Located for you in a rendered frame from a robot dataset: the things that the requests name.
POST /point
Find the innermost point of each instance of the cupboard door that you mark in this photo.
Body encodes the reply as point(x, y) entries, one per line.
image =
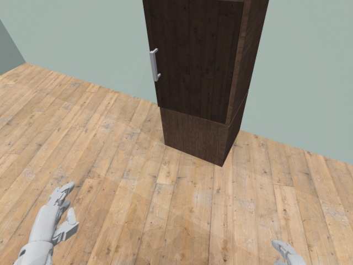
point(197, 44)

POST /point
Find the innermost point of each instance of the robot right hand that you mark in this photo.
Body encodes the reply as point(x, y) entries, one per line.
point(288, 253)

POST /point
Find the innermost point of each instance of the handle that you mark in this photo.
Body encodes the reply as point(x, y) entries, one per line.
point(154, 65)

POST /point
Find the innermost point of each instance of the left robot forearm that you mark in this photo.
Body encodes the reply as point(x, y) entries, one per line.
point(36, 253)

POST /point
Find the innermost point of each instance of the robot left hand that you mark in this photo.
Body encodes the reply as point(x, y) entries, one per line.
point(49, 216)

